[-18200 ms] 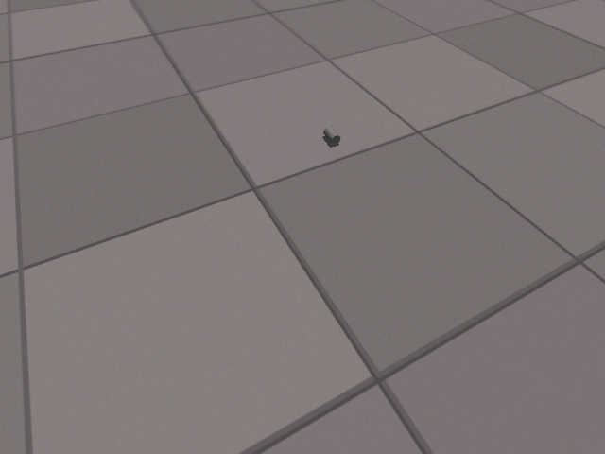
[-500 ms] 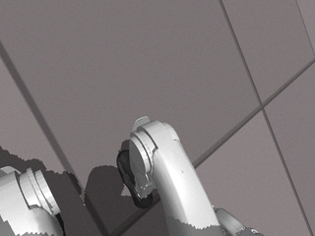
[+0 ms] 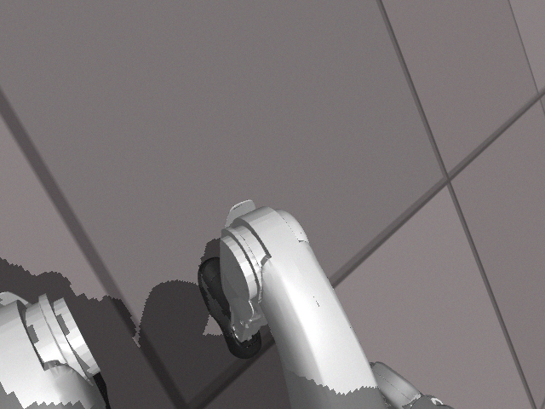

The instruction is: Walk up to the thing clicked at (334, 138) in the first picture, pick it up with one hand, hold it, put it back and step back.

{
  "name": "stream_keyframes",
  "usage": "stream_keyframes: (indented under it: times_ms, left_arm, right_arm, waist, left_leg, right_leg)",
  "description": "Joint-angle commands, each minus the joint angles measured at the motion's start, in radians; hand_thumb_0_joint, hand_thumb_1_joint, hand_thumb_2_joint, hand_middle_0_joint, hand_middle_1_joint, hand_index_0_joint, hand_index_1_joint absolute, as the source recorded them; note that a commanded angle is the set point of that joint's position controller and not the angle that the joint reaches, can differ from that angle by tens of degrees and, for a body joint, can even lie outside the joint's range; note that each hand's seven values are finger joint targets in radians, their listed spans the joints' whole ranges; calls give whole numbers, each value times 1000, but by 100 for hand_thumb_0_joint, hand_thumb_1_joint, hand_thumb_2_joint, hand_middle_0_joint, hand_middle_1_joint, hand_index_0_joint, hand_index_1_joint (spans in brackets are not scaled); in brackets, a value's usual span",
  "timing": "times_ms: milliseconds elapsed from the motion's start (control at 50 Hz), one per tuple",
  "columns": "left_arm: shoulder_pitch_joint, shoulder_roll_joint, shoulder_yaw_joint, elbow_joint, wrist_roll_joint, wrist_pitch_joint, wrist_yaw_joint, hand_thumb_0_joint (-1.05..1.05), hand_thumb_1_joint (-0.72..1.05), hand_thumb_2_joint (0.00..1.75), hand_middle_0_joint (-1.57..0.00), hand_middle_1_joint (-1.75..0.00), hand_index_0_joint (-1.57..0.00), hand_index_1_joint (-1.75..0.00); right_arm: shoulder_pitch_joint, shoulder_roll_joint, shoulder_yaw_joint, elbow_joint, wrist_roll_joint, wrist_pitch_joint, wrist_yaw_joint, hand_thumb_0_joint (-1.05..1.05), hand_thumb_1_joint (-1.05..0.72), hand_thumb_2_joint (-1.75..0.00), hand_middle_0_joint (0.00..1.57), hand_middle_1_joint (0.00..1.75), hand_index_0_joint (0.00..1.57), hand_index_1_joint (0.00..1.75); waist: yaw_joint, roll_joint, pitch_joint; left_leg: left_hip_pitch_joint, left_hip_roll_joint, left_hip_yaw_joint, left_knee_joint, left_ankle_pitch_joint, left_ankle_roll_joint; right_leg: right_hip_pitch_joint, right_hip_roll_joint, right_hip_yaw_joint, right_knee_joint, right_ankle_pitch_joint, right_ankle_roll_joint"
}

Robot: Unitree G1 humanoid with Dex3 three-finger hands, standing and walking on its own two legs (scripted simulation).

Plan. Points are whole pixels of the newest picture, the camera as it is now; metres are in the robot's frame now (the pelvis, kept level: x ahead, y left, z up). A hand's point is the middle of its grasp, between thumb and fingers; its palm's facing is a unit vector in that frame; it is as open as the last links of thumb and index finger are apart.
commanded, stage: close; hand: left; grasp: from above
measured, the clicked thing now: out of the picture +0.47 +0.32 -0.28
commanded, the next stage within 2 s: settle in 0.58 s
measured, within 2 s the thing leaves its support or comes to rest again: leaves its support in 1.02 s
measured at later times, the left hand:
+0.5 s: hand out of the picture +0.46 +0.31 -0.26, palm faces -0.44 -0.17 -0.88, open 8.5 cm
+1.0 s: hand out of the picture +0.46 +0.32 -0.26, palm faces -0.44 -0.17 -0.88, open 8.5 cm
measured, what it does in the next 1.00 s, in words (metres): stands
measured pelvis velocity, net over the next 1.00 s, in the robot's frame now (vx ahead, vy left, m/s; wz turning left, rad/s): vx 0.00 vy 0.00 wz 0.01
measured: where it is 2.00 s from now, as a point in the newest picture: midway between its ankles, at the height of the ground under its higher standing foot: (172, 369)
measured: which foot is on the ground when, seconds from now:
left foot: down 0.00-1.00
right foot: down 0.00-1.00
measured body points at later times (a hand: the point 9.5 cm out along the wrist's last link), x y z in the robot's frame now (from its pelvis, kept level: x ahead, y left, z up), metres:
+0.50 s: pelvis +0.00 +0.00 +0.00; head +0.29 +0.13 +0.32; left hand +0.48 +0.31 -0.21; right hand +0.04 -0.25 -0.04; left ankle +0.06 +0.12 -0.28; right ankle +0.13 -0.13 -0.28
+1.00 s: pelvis +0.00 +0.00 +0.00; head +0.29 +0.13 +0.32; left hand +0.48 +0.32 -0.21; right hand +0.04 -0.26 -0.04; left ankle +0.06 +0.12 -0.28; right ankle +0.13 -0.13 -0.28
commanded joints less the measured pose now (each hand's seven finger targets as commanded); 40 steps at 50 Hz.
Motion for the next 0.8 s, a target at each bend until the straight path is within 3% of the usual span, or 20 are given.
stream_keyframes:
  times_ms: [0, 100, 200, 240, 280, 300, 340, 380, 420, 440, 540, 560, 660, 680, 740, 780]
  left_arm:
    - [-242, 184, -1, -94, -19, -7, 28, 0, 34, 38, -71, -49, -74, -46]
    - [-236, 220, 34, -106, -18, -12, 36, 0, 41, 33, -75, -47, -79, -43]
    - [-261, 218, 8, -127, -11, -8, 26, 0, 50, 34, -83, -44, -87, -41]
    - [-246, 242, 35, -112, -14, -1, 34, 0, 52, 33, -86, -43, -89, -40]
    - [-230, 221, 22, -96, -8, 1, 27, 0, 55, 32, -88, -40, -91, -37]
    - [-242, 232, 35, -118, -11, -1, 31, 0, 55, 35, -88, -42, -91, -39]
    - [-220, 210, 17, -93, -6, 0, 24, 0, 58, 33, -90, -42, -93, -39]
    - [-215, 217, 31, -96, -5, -1, 25, 0, 63, 35, -93, -42, -96, -39]
    - [-212, 196, 10, -84, -6, -2, 20, 0, 65, 38, -96, -42, -99, -40]
    - [-219, 214, 24, -95, -4, -2, 25, 0, 67, 38, -98, -42, -100, -40]
    - [-229, 221, 19, -96, -2, -1, 17, 0, 76, 37, -104, -40, -107, -38]
    - [-222, 241, 32, -112, -2, -2, 22, 0, 77, 37, -105, -40, -108, -37]
    - [-208, 215, 16, -97, -10, 0, 18, 0, 80, 39, -108, -40, -110, -38]
    - [-225, 220, 26, -121, -5, -2, 15, 0, 73, 38, -108, -41, -111, -38]
    - [-211, 245, 48, -135, -13, 4, 11, 0, 75, 40, -112, -37, -114, -36]
    - [-228, 253, 63, -178, -15, 8, 2, 0, 78, 37, -114, -34, -116, -33]
  right_arm:
    - [198, -351, -108, 15, 7, 4, -14, 0, -89, -90, 20, 30, 20, 30]
    - [208, -350, -111, 12, 10, 7, -20, 0, -89, -90, 20, 30, 20, 30]
    - [201, -354, -116, 5, 12, 12, -24, 0, -89, -90, 20, 30, 20, 30]
    - [209, -352, -112, 5, 11, 19, -29, 0, -89, -90, 20, 30, 20, 30]
    - [210, -351, -112, 4, 12, 19, -27, 0, -89, -90, 20, 30, 20, 30]
    - [211, -354, -113, 8, 13, 21, -31, 0, -89, -90, 20, 30, 20, 30]
    - [207, -353, -117, -1, 11, 23, -30, 0, -89, -90, 20, 30, 20, 30]
    - [198, -344, -111, 3, 17, 27, -31, 0, -89, -90, 20, 30, 20, 30]
    - [203, -354, -119, -4, 8, 30, -30, 0, -89, -90, 20, 30, 20, 30]
    - [206, -348, -115, -4, 9, 32, -30, 0, -89, -90, 20, 30, 20, 30]
    - [204, -355, -111, -5, 11, 31, -33, 0, -89, -90, 20, 30, 20, 30]
    - [207, -354, -113, -7, 10, 34, -35, 0, -89, -90, 20, 30, 20, 30]
    - [204, -356, -120, -10, 12, 37, -39, 0, -89, -90, 20, 30, 20, 30]
    - [213, -355, -118, -12, 10, 35, -37, 0, -91, -90, 20, 30, 20, 30]
    - [217, -359, -127, -7, 12, 42, -40, 0, -91, -90, 20, 30, 20, 30]
    - [229, -360, -134, -12, 13, 46, -38, 0, -91, -90, 20, 30, 20, 30]
  waist:
    - [-68, 555, -594]
    - [-51, 558, -646]
    - [-63, 565, -632]
    - [-54, 553, -643]
    - [-59, 537, -606]
    - [-49, 560, -628]
    - [-57, 570, -622]
    - [-43, 569, -625]
    - [-65, 566, -608]
    - [-53, 554, -621]
    - [-61, 544, -601]
    - [-48, 556, -634]
    - [-55, 547, -623]
    - [-55, 561, -630]
    - [-31, 587, -667]
    - [-31, 604, -684]
  left_leg:
    - [482, 38, 115, -277, 228, 7]
    - [498, 40, 106, -289, 231, 6]
    - [491, 40, 114, -277, 217, 9]
    - [484, 39, 115, -286, 226, 11]
    - [464, 37, 118, -280, 218, 12]
    - [489, 40, 112, -286, 237, 6]
    - [508, 42, 108, -296, 243, 3]
    - [504, 41, 100, -292, 253, -1]
    - [492, 40, 112, -295, 238, 5]
    - [486, 39, 111, -295, 238, 7]
    - [481, 38, 113, -283, 233, 9]
    - [500, 39, 113, -294, 244, 7]
    - [490, 39, 116, -286, 250, 8]
    - [492, 36, 119, -279, 264, 8]
    - [513, 36, 115, -295, 267, 2]
    - [530, 36, 115, -298, 274, 1]
  right_leg:
    - [353, 31, -142, -165, 247, -99]
    - [372, 30, -143, -169, 245, -99]
    - [364, 31, -136, -169, 242, -98]
    - [386, 34, -136, -182, 246, -98]
    - [363, 32, -135, -178, 237, -97]
    - [359, 30, -139, -172, 245, -101]
    - [357, 33, -142, -165, 251, -102]
    - [340, 27, -146, -158, 253, -104]
    - [361, 34, -140, -171, 250, -101]
    - [368, 33, -140, -175, 251, -100]
    - [352, 27, -137, -173, 246, -98]
    - [377, 30, -136, -175, 254, -99]
    - [372, 33, -135, -179, 262, -100]
    - [370, 29, -136, -176, 266, -101]
    - [377, 25, -135, -174, 263, -107]
    - [374, 23, -136, -171, 264, -108]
